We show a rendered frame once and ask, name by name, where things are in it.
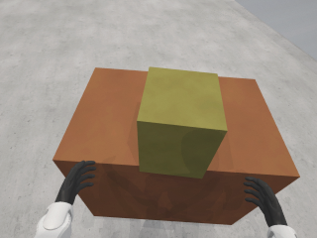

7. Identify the carton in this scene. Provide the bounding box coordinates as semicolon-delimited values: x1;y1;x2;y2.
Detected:
137;66;228;179

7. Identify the robot right forearm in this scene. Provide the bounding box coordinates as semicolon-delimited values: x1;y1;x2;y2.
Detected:
266;224;298;238

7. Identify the pedestal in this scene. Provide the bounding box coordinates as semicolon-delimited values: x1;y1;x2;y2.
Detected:
53;67;300;225

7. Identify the robot left hand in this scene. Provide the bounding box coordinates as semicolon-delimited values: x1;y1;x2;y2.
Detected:
55;160;96;205

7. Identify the robot left forearm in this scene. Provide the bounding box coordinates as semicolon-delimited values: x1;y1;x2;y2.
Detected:
34;201;74;238

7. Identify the robot right hand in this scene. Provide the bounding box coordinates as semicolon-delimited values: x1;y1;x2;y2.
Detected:
244;177;288;227

